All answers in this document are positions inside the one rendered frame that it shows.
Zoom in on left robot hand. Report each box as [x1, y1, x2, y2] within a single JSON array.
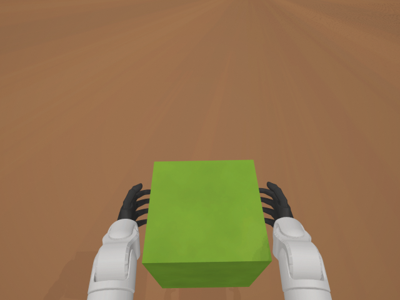
[[117, 183, 151, 227]]

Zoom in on robot right forearm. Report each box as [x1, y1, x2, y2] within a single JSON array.
[[272, 217, 332, 300]]

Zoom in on robot left forearm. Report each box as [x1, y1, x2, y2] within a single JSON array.
[[87, 219, 141, 300]]

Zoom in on right robot hand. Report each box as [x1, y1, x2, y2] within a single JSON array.
[[259, 182, 293, 227]]

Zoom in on carton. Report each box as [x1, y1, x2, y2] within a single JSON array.
[[142, 160, 272, 288]]

